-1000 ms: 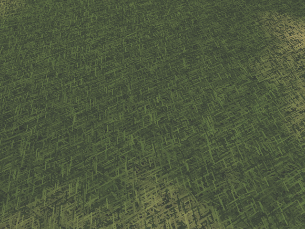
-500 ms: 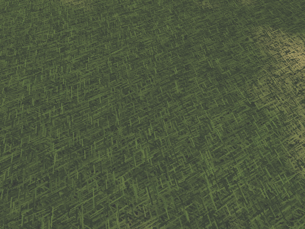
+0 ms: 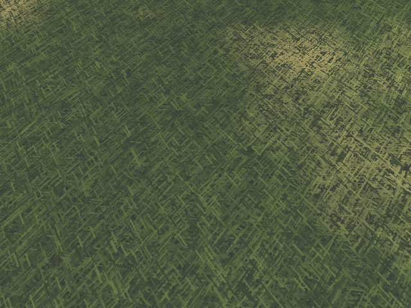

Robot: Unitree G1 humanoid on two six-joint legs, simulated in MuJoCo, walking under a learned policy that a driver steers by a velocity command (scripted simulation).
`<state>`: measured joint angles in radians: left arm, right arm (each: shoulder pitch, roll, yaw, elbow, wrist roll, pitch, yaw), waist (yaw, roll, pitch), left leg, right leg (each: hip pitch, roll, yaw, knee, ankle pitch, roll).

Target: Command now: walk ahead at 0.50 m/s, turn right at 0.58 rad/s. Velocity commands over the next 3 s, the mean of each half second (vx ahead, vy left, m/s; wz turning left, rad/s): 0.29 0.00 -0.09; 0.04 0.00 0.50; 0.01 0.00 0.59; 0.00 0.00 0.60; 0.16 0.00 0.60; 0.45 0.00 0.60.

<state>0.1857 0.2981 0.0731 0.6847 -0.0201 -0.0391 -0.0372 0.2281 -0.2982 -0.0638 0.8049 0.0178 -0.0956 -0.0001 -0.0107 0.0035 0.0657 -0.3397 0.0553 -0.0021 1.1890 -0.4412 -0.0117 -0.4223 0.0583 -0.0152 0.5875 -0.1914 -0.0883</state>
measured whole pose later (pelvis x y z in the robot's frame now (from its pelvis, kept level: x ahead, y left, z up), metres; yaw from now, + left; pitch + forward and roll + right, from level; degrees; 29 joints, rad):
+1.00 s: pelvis +0.29 -0.01 +0.02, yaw +18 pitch +2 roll +1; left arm 0.18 0.25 0.05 0.69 0.02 0.00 0.04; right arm 0.19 -0.35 -0.11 0.68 0.02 0.07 -0.02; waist 0.01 0.04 0.03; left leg -0.54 -0.04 -0.07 1.10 -0.39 -0.10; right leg -0.26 -0.04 -0.03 0.45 -0.22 -0.01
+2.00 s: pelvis +0.27 +0.02 +0.01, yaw +54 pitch +1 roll +0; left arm 0.14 0.27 0.07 0.68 0.00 0.02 0.03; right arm 0.19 -0.32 -0.08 0.62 0.02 0.08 0.00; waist 0.01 0.01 0.07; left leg -0.42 0.03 -0.01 0.84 -0.41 -0.09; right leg -0.22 -0.06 -0.10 0.45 -0.24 0.01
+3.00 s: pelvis +0.33 +0.30 +0.00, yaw +89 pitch +2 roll -1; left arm 0.38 0.31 0.06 0.83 -0.02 -0.07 0.01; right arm 0.08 -0.28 -0.04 0.58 0.02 -0.03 0.06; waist 0.10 0.03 0.05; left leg -0.65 0.05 0.02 0.66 -0.06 0.03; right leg 0.13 -0.02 -0.19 0.24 -0.40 0.03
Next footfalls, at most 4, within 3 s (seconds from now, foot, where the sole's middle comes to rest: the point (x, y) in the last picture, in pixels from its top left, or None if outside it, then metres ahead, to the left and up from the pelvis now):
0.36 left None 0.38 0.11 -0.76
0.78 right None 0.37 -0.11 -0.76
1.20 left None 0.26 0.13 -0.76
1.66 right None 0.40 -0.04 -0.76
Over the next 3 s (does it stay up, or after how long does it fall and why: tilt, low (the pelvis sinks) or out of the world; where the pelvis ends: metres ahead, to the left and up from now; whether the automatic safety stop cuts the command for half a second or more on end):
stays up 0.33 0.30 0.00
